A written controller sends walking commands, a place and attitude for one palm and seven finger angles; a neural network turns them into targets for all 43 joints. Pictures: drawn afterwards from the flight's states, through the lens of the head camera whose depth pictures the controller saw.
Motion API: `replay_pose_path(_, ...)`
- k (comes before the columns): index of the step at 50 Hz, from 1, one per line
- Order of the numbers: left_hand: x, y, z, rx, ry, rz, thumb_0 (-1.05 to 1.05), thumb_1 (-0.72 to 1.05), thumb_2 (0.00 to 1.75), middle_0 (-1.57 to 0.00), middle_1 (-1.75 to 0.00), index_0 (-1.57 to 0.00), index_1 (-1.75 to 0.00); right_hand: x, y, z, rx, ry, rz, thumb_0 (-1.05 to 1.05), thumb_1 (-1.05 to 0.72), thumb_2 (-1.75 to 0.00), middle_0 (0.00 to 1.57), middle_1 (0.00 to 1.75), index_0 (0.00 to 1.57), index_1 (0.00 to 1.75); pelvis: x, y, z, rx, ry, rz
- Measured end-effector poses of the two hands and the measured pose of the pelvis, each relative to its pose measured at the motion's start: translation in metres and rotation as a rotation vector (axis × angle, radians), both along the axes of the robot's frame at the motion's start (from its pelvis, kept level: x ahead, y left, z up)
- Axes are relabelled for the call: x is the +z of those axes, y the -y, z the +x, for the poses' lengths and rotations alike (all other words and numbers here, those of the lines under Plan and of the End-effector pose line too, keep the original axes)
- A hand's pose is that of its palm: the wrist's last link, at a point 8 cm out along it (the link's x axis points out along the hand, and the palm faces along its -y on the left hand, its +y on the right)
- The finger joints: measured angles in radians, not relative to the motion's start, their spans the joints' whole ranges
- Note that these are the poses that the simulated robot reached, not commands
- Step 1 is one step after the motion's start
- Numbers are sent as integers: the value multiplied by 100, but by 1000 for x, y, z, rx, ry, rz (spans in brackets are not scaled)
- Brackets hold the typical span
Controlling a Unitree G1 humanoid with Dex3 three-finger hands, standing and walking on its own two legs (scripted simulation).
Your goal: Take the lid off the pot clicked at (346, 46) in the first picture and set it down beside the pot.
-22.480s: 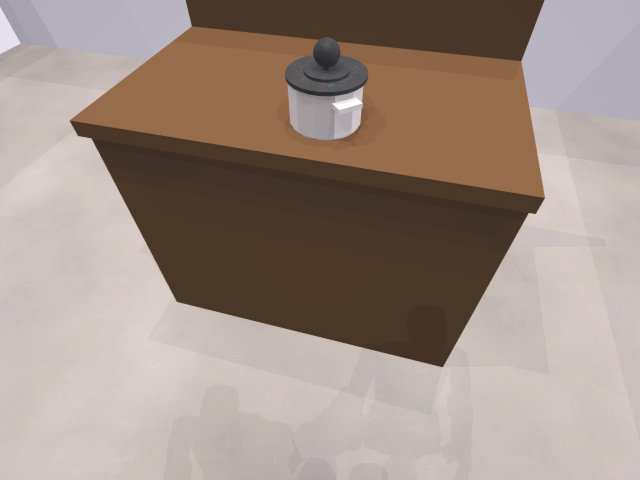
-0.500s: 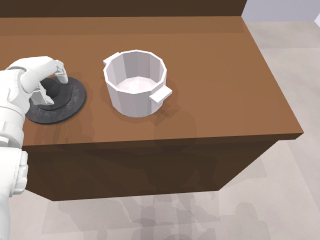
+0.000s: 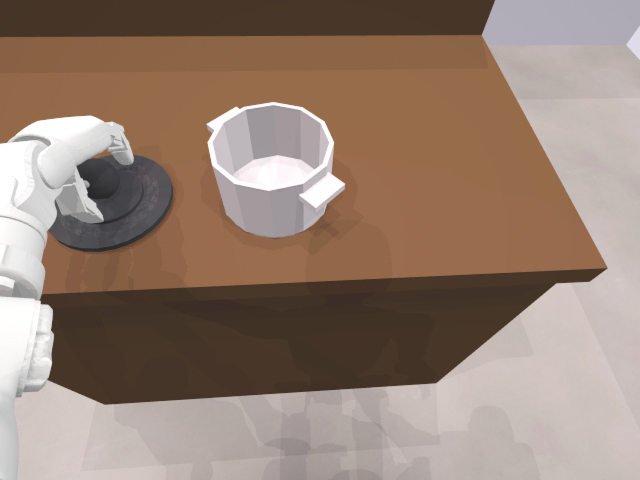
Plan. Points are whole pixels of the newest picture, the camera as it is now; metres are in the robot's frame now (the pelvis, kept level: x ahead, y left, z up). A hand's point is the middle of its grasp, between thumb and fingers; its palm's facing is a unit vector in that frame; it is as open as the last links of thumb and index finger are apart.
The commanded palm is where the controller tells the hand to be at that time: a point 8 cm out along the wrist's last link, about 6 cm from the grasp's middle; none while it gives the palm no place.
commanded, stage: raise the empty hand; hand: left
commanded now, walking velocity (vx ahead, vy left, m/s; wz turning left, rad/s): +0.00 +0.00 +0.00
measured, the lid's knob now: (96, 178) +0.49 +0.27 +0.08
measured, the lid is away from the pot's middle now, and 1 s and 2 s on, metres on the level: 0.23 0.23 0.23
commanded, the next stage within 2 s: draw the hand back to the body in 1.24 s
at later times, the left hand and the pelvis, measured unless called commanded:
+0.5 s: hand (53, 148) +0.47 +0.29 +0.14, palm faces -0.36 -0.08 -0.93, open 11.0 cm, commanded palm +0.48 +0.28 +0.21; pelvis +0.00 +0.00 +0.00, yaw +0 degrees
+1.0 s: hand (21, 106) +0.47 +0.29 +0.20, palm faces -0.30 -0.08 -0.95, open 11.0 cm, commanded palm +0.47 +0.28 +0.27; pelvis +0.00 +0.01 +0.01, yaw +1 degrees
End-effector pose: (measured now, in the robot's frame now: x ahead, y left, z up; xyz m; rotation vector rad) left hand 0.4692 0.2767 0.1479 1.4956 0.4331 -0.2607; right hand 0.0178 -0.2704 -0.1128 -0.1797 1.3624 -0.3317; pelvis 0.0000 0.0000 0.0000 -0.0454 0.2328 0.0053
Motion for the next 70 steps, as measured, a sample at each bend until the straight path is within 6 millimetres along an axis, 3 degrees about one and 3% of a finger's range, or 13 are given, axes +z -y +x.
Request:
replay_pose_path(8, 23, -3, 3, 9, 60, -4, 0, -7, 78, -43, -75, -43, -74, 1, -2, 8, 8, 32, 4, 1, -91, -89, 21, 30, 21, 30, 1, -1, 1, 3, 11, 0)
replay_pose_path(15, 30, -4, 3, 30, 34, 13, 0, -7, 78, -42, -74, -43, -74, 0, -6, 12, 16, 38, 20, 1, -91, -89, 21, 30, 21, 30, 2, -3, 1, 5, 21, 0)
replay_pose_path(21, 51, -5, 6, 21, 87, -2, 0, -7, 78, -43, -74, -43, -74, 3, -8, 16, 17, 61, 16, 1, -91, -89, 21, 30, 21, 30, 4, -4, 3, 6, 30, 0)
replay_pose_path(27, 54, -12, 4, 49, 60, 39, 0, -7, 78, -42, -74, -43, -74, 4, -9, 17, 22, 63, 24, 1, -91, -89, 21, 30, 21, 30, 4, -5, 2, 7, 37, 0)
replay_pose_path(34, 83, -11, 1, 27, 139, -2, 0, -7, 78, -43, -74, -43, -74, 6, -11, 24, 42, 88, 30, 1, -91, -89, 21, 30, 21, 30, 6, -7, 3, 15, 51, 1)
replay_pose_path(37, 83, -14, 0, 67, 105, 24, 0, -7, 78, -42, -74, -43, -74, 5, -13, 28, 48, 97, 43, 1, -91, -89, 20, 30, 21, 30, 6, -7, 2, 18, 55, 2)
replay_pose_path(40, 86, -10, -2, 57, 99, 45, 0, -7, 78, -43, -74, -43, -74, 5, -14, 30, 62, 98, 49, 1, -91, -89, 21, 30, 21, 30, 7, -8, 0, 22, 61, 2)
replay_pose_path(46, 111, -4, -3, 36, 165, 10, 0, -7, 78, -43, -74, -43, -74, 7, -15, 37, 75, 134, 47, 1, -91, -89, 21, 30, 21, 30, 8, -7, -1, 25, 70, 5)
replay_pose_path(52, 113, -9, -4, 98, 125, 47, 0, -7, 78, -43, -74, -43, -74, 7, -13, 35, 73, 139, 53, 1, -91, -89, 21, 30, 21, 30, 8, -5, -3, 21, 74, 7)
replay_pose_path(59, 133, -12, -6, 108, 156, 19, 0, -7, 78, -43, -74, -43, -74, 10, -8, 30, 65, 137, 36, 1, -91, -89, 21, 30, 21, 30, 9, -3, -4, 21, 80, 8)
replay_pose_path(63, 127, -17, -6, 147, 113, 30, 0, -7, 78, -43, -74, -43, -74, 11, -4, 24, 57, 122, 31, 1, -91, -89, 21, 30, 21, 30, 8, -2, -5, 19, 78, 8)
replay_pose_path(70, 126, -11, -3, 93, 129, 23, 0, -7, 78, -43, -74, -43, -74, 12, 0, 15, 51, 94, 10, 1, -91, -89, 20, 30, 21, 30, 9, -1, -5, 19, 77, 7)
